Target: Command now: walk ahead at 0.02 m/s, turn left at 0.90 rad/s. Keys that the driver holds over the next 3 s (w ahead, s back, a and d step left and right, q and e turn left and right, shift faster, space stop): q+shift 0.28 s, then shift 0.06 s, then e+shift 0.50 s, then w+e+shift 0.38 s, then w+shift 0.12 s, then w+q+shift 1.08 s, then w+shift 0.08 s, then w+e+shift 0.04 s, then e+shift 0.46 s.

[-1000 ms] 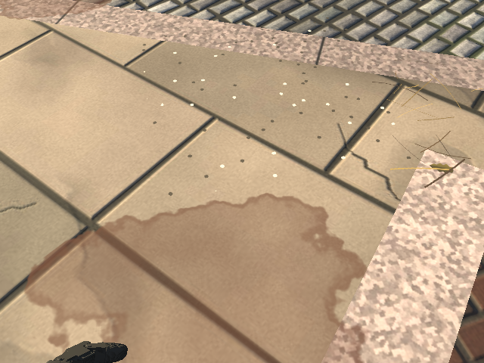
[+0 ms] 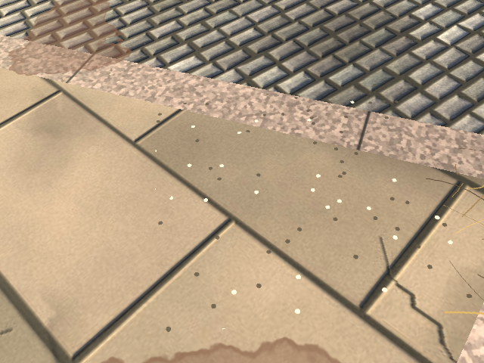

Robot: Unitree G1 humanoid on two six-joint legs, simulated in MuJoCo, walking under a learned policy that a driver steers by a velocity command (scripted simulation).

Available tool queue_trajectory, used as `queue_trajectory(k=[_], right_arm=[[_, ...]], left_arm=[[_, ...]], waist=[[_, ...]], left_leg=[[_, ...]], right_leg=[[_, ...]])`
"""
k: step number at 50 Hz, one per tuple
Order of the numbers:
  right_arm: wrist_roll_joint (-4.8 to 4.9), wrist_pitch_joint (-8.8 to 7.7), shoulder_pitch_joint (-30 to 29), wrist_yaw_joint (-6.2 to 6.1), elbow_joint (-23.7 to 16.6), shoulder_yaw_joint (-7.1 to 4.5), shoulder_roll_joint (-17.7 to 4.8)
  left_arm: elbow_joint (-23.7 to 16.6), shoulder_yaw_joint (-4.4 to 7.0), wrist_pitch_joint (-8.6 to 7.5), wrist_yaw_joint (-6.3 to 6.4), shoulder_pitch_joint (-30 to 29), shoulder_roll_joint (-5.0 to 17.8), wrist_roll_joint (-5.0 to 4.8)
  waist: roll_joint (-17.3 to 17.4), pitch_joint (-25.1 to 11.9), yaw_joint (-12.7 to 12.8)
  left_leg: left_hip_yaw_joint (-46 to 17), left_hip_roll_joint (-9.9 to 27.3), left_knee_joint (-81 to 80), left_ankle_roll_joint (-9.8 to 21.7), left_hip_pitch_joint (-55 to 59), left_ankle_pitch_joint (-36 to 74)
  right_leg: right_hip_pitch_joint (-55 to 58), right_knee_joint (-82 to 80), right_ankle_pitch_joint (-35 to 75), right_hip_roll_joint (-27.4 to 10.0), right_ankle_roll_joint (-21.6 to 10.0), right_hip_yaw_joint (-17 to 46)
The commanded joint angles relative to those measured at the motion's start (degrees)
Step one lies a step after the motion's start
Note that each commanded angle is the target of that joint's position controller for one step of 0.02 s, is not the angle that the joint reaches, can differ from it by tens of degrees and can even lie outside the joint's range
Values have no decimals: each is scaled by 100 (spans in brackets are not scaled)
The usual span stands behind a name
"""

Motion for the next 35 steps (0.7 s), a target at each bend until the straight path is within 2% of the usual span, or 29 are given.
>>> queue_trajectory(k=[1, 2, 4, 6, 8, 10, 13, 14, 15, 16, 17, 18, 19, 20, 21, 22, 23, 24, 25, 28, 31, 35], right_arm=[[12, 10, 293, 40, -312, -23, -265], [43, -2, 21, 51, -432, 27, -197], [40, -22, -365, 92, -631, 86, -132], [20, -39, -478, 162, -735, 138, -51], [6, -42, -515, 214, -771, 163, -20], [15, -7, -458, 242, -735, 126, -97], [29, 104, -436, 283, -733, 46, -176], [37, 128, -290, 290, -673, 8, -167], [14, 127, -2, 243, -547, -57, -235], [4, 90, 446, 154, -443, -230, -725], [-109, 19, 321, 74, -626, -313, -1456], [-283, -118, 392, 125, -687, -202, -1044], [-320, -206, 286, 153, -579, -67, -760], [-222, -253, -68, 130, -506, 15, -481], [-118, -249, -395, 101, -482, 134, -173], [-132, -268, -636, 76, -424, 245, 31], [-214, -303, -741, 68, -337, 326, 204], [-289, -341, -817, 59, -275, 339, 235], [-337, -365, -895, 37, -256, 317, 166], [-299, -287, -694, -65, -107, 138, -348], [-240, -226, -598, -92, -9, 103, -315], [-205, -224, -786, -73, 21, 37, -322]], left_arm=[[-565, 68, -58, 95, -552, 551, -24], [-508, 87, -33, 107, -341, 615, 3], [-405, 152, 19, 108, 11, 785, 24], [-353, 234, 47, 73, 86, 980, 11], [-332, 309, 53, 20, 30, 1147, -17], [-306, 365, 35, -43, -63, 1238, -69], [-216, 421, -51, -142, -45, 1248, -237], [-179, 427, -70, -161, -82, 1206, -299], [-64, 397, -92, -181, 115, 1046, -341], [-6, 327, -111, -218, 386, 796, -227], [-444, 151, -127, -241, 279, 461, 82], [-401, 240, -147, -205, -200, 808, -5], [-360, 267, -101, -175, -365, 974, -206], [-228, 245, -47, -117, -223, 846, -232], [-82, 228, 17, -77, -49, 829, -172], [81, 210, 76, -88, 247, 753, -135], [224, 182, 113, -118, 523, 673, -156], [271, 153, 137, -141, 633, 608, -208], [222, 125, 148, -150, 537, 591, -241], [-99, 135, 181, -177, 178, 794, -244], [-271, 157, 254, -212, 178, 784, -255], [-447, 151, 304, -280, 254, 587, -254]], waist=[[-768, -250, -97], [-843, -232, 67], [-948, -333, 323], [-1048, -467, 383], [-1130, -556, 366], [-1222, -595, 294], [-1304, -631, 200], [-1250, -678, 62], [-1005, -750, -48], [36, -877, -147], [2024, -964, 126], [1240, -1670, -449], [760, -1449, -414], [525, -1203, -176], [413, -1061, -19], [494, -1055, 170], [500, -1046, 291], [491, -944, 315], [481, -788, 252], [570, -452, -16], [417, -238, -95], [360, -271, -20]], left_leg=[[509, 643, 1166, -270, -638, 322], [611, 789, 851, -342, -813, 442], [684, 1017, 298, -457, -906, 458], [766, 1169, -252, -443, -605, 366], [934, 1204, -798, -333, -98, 333], [1149, 1128, -1322, -182, 433, 300], [1309, 1013, -2290, 135, 995, 316], [1397, 905, -2897, 293, 1408, 644], [1328, 704, -3576, 508, 2197, 1166], [372, 1165, -3990, 863, 3541, 3034], [-1941, 2837, -3757, 1943, 4482, 5216], [-1870, 3185, -3964, 2506, 4187, 5197], [-1134, 2884, -4004, 2237, 3837, 4703], [-655, 2491, -3982, 1849, 3546, 4081], [-302, 2276, -4017, 1607, 3262, 3778], [102, 2123, -4085, 1538, 2787, 3887], [406, 2009, -4181, 1500, 2492, 3804], [646, 1943, -4265, 1459, 2342, 3558], [791, 1928, -4332, 1419, 2251, 3245], [492, 2395, -4518, 1672, 2547, 2704], [296, 2746, -4615, 1810, 2833, 2361], [682, 2772, -4457, 1710, 2921, 2930]], right_leg=[[544, -818, 1027, -1357, -1040, 630], [818, -801, 1151, -1361, -1099, 503], [1298, -746, 1417, -1538, -1236, 397], [1415, -675, 1627, -1694, -1280, 182], [1264, -633, 1755, -1812, -1239, -91], [1093, -555, 1832, -1897, -1134, -349], [1183, -190, 1795, -2100, -871, -552], [1104, 126, 1654, -2077, -665, -734], [683, 702, 1360, -1873, -359, -981], [-537, 1988, 274, -1386, 114, -1397], [-2730, 3864, -2914, -594, 614, -1375], [-2840, 4778, -2950, -507, 605, -346], [-2714, 4940, -2497, -620, 462, -244], [-2666, 4629, -2059, -721, 375, -185], [-2438, 4362, -1676, -795, 399, -153], [-1839, 4287, -1271, -754, 441, -220], [-1368, 4074, -985, -715, 476, -224], [-1117, 3683, -825, -672, 498, -205], [-975, 3246, -719, -642, 497, -169], [-1343, 2941, -990, -625, 479, -271], [-1756, 2998, -1307, -764, 459, -260], [-1531, 2653, -1450, -772, 364, -484]])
